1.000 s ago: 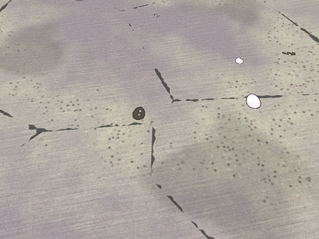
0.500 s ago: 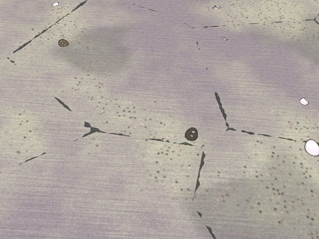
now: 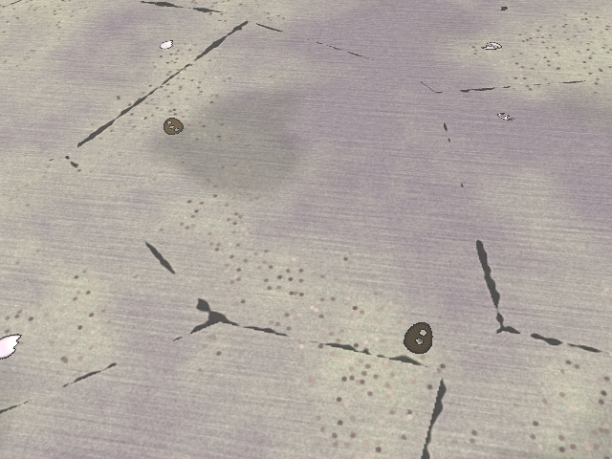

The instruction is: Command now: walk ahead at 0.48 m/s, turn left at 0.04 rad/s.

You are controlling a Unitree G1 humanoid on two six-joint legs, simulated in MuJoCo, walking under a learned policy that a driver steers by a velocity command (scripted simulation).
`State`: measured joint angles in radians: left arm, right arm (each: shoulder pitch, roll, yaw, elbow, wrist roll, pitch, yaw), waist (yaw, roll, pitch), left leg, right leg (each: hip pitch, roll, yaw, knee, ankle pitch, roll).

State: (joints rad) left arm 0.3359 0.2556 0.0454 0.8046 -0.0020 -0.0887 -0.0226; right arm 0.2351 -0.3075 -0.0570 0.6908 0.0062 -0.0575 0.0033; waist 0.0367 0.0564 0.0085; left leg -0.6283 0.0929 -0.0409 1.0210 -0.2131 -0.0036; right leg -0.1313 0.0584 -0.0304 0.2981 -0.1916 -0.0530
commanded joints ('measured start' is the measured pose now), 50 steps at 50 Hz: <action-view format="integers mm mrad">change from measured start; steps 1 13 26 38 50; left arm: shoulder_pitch -57 37 -78 -213 -91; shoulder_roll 169 194 89 137 188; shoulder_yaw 37 40 31 51 64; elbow -58 6 -86 -198 -181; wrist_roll -7 -11 -18 -16 -9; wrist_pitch -17 36 69 68 21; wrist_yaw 9 31 24 -32 21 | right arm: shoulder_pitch -54 66 -27 34 -75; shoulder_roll -31 -148 -93 -202 -87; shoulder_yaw -2 -57 -45 -81 -24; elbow -82 -68 29 91 -19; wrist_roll -5 0 -22 30 -23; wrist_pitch -17 -46 -68 4 -46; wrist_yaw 1 21 1 -15 -3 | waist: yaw -18 -158 -30 -24 -47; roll -141 -120 -10 21 -78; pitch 43 -158 34 -1 -33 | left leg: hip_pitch -74 559 479 729 19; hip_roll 27 -48 179 194 3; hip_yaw -1 19 17 250 -20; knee -167 -521 -915 -601 -54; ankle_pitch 153 184 176 782 -31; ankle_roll -22 102 207 114 -47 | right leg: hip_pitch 2 37 -546 -351 -66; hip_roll -245 -214 -208 -63 -217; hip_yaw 162 126 147 -74 352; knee -172 314 702 333 -79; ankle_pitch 255 525 80 -11 263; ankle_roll -169 -50 72 -55 -248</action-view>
